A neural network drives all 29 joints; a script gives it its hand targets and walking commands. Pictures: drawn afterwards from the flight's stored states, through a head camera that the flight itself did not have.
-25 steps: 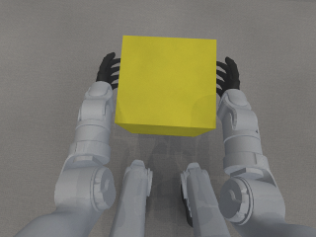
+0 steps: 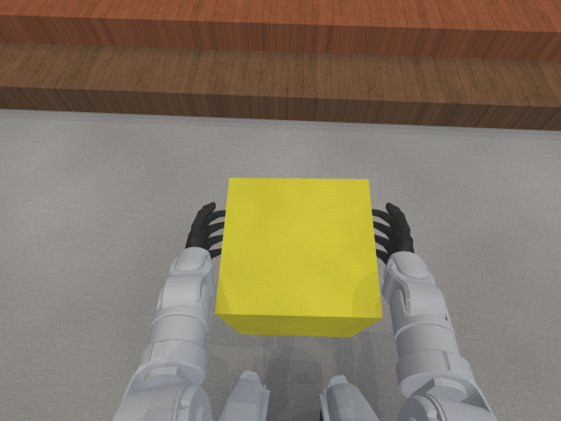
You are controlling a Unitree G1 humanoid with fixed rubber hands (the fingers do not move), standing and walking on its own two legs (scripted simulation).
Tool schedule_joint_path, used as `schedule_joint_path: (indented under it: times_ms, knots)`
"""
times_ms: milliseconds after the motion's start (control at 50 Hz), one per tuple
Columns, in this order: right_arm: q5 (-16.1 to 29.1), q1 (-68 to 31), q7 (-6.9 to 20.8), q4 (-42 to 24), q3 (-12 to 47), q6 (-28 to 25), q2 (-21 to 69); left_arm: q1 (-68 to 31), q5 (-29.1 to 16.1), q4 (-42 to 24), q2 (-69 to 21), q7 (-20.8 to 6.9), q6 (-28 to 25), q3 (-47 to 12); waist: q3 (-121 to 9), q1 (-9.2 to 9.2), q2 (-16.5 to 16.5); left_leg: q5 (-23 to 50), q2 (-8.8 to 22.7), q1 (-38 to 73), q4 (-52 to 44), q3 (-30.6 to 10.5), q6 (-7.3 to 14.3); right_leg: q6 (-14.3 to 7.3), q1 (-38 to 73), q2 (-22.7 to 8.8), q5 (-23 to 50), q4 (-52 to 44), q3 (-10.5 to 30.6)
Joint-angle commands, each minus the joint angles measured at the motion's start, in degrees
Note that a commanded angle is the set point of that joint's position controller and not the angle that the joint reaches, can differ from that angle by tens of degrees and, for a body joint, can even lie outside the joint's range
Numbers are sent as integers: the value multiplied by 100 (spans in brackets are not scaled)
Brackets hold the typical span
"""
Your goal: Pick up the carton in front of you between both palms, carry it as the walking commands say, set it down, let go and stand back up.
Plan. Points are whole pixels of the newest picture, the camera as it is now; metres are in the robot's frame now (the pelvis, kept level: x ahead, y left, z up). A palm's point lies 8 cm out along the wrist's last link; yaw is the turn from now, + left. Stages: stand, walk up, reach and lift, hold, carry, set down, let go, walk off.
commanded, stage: reach and lift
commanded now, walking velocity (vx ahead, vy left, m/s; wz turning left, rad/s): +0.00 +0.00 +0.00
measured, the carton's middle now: (296, 266) +0.37 +0.00 -0.11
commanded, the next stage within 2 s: hold in 1.48 s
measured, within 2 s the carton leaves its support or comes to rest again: neither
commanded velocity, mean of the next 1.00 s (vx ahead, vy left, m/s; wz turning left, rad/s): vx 0.00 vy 0.00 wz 0.00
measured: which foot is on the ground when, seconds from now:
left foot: down 0.00-1.00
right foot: down 0.00-1.00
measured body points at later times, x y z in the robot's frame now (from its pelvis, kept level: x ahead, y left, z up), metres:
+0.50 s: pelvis +0.04 +0.00 +0.09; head +0.01 +0.00 +0.54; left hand +0.33 +0.15 +0.10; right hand +0.34 -0.15 +0.10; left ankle +0.05 +0.13 -0.65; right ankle +0.04 -0.13 -0.65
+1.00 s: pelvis +0.02 +0.00 +0.09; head +0.00 +0.00 +0.54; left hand +0.33 +0.15 +0.11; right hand +0.34 -0.15 +0.12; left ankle +0.05 +0.13 -0.65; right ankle +0.04 -0.13 -0.65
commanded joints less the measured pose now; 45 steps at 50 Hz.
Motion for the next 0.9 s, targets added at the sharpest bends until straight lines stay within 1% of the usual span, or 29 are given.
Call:
schedule_joint_path:
  times_ms: [0, 140, 260, 380, 420, 500, 560, 580, 640, 700, 780, 880]
  knots:
    - [688, -2821, 1428, 412, 3500, 98, 5912, -2912, -859, -145, -6114, -1286, -188, -3278, -3195, 44, 219, 1630, -321, 2926, -1143, 465, 138, -88, 2085, 316, 1522, -1212, -482]
    - [675, -1992, 1515, 211, 3724, 294, 5867, -2134, -907, -471, -6097, -1296, -3, -3500, -2483, 46, 222, 2187, -239, 3936, -2059, 348, 131, -121, 3251, 223, 2133, -2115, -354]
    - [753, -1383, 1595, -158, 3961, 643, 5797, -1558, -1010, -884, -6105, -1325, 335, -3742, -1890, 36, 191, 2643, -179, 4803, -2826, 300, 109, -122, 4262, 131, 2668, -2892, -301]
    - [915, -894, 1687, -646, 4194, 1136, 5796, -1189, -1155, -1507, -6017, -1349, 833, -4010, -1219, 43, 98, 2682, -131, 5530, -3519, 304, 95, -103, 5102, 50, 2863, -3572, -246]
    - [908, -826, 1713, -729, 4145, 1313, 5739, -1113, -1127, -1626, -5925, -1352, 1024, -3961, -829, 58, 80, 2487, -119, 5616, -3728, 323, 103, -103, 5230, 29, 2717, -3771, -250]
    - [759, -887, 1777, -665, 3832, 1578, 5576, -1097, -976, -1519, -5832, -1411, 1302, -3631, -47, 68, 65, 1747, -98, 5589, -3999, 364, 143, -135, 5200, 4, 1953, -4063, -278]
    - [630, -1175, 1828, -494, 3533, 1642, 5541, -1405, -850, -1334, -5786, -1476, 1363, -3354, 248, 70, 66, 1261, -82, 5523, -4026, 404, 181, -172, 5071, -20, 1418, -4117, -309]
    - [633, -1304, 1846, -499, 3526, 1636, 5583, -1547, -865, -1338, -5823, -1500, 1355, -3351, 215, 65, 73, 1186, -78, 5549, -4012, 411, 189, -184, 5063, -22, 1320, -4112, -322]
    - [674, -1668, 1889, -558, 3566, 1605, 5702, -1946, -926, -1410, -5946, -1546, 1324, -3415, -42, 46, 93, 1183, -75, 5649, -3952, 425, 194, -200, 5124, -24, 1300, -4067, -347]
    - [685, -1850, 1903, -590, 3600, 1594, 5730, -2125, -947, -1440, -6012, -1550, 1319, -3466, -215, 31, 110, 1188, -77, 5716, -3940, 434, 181, -197, 5198, -18, 1320, -4034, -370]
    - [673, -1905, 1916, -576, 3605, 1610, 5693, -2133, -936, -1403, -6048, -1539, 1350, -3470, -287, 31, 134, 1206, -72, 5794, -3979, 436, 153, -192, 5244, -3, 1322, -4046, -399]
    - [661, -1803, 1920, -656, 3614, 1655, 5607, -1978, -916, -1461, -6024, -1511, 1413, -3467, -316, 37, 146, 1478, -77, 5943, -4042, 428, 121, -184, 5346, 26, 1553, -4104, -409]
